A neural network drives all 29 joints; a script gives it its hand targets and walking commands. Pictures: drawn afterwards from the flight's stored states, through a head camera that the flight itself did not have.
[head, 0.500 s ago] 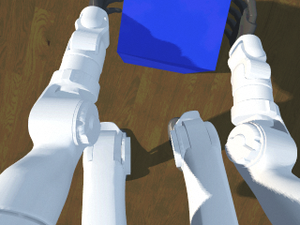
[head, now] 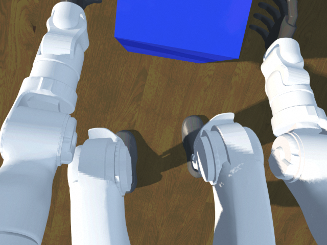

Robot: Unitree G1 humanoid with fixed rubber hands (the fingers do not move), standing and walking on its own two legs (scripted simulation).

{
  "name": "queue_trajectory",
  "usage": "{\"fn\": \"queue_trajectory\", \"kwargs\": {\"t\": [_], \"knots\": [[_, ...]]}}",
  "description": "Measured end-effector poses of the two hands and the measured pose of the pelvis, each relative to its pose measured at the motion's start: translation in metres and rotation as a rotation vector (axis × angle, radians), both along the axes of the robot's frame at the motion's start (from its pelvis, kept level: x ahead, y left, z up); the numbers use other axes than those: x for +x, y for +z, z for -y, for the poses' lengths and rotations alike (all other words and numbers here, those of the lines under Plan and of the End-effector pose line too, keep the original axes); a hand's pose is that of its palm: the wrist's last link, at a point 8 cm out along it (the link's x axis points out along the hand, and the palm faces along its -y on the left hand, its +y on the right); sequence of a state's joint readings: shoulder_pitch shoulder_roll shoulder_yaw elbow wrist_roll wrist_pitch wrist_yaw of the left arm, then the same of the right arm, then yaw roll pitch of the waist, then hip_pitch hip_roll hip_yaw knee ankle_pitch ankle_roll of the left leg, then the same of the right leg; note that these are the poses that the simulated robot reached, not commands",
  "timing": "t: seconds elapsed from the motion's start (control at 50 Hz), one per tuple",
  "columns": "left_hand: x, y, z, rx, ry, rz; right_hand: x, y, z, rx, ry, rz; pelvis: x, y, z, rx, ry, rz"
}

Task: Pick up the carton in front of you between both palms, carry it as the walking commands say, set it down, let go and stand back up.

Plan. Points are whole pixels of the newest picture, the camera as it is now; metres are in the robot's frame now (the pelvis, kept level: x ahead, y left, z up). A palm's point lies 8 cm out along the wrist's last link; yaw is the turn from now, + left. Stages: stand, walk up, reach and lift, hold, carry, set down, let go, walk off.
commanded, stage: set down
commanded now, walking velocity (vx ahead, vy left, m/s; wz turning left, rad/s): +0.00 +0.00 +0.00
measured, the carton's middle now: (177, 5) +0.54 -0.06 -0.24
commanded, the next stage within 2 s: let go in 1.04 s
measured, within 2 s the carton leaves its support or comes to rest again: neither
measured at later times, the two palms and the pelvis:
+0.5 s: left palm out of the picture +0.56 +0.12 -0.02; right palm out of the picture +0.47 -0.25 -0.02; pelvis +0.01 -0.01 +0.09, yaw +0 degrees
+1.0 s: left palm out of the picture +0.56 +0.14 +0.13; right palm out of the picture +0.47 -0.26 +0.14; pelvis +0.03 +0.00 +0.23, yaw +0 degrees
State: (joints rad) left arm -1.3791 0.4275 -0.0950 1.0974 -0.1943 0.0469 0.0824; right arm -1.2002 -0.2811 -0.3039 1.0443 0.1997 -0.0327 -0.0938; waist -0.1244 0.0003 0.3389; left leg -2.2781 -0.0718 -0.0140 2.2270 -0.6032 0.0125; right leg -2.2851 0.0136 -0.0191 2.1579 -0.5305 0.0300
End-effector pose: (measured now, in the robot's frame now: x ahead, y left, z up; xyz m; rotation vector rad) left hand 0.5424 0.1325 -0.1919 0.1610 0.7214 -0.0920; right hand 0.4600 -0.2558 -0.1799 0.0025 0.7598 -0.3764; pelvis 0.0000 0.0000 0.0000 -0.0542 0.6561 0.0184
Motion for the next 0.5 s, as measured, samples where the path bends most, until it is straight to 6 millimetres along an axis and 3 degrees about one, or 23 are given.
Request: {"fn": "queue_trajectory", "kwargs": {"t": [0.16, 0.34, 0.5], "knots": [[0.017, 0.050, 0.019, -0.016, -0.006, 0.095, 0.011, 0.041, -0.002, 0.024, 0.000, 0.098, -0.004, 0.005, 0.005, 0.011, -0.022, 0.018], [0.016, 0.128, 0.017, 0.001, 0.018, 0.066, 0.004, 0.116, -0.005, 0.034, -0.012, 0.113, 0.001, 0.055, 0.007, 0.026, -0.033, -0.050], [0.019, 0.175, 0.009, -0.008, 0.016, 0.074, 0.007, 0.164, -0.004, 0.022, -0.001, 0.123, 0.005, 0.094, 0.007, 0.030, -0.031, -0.120]]}}
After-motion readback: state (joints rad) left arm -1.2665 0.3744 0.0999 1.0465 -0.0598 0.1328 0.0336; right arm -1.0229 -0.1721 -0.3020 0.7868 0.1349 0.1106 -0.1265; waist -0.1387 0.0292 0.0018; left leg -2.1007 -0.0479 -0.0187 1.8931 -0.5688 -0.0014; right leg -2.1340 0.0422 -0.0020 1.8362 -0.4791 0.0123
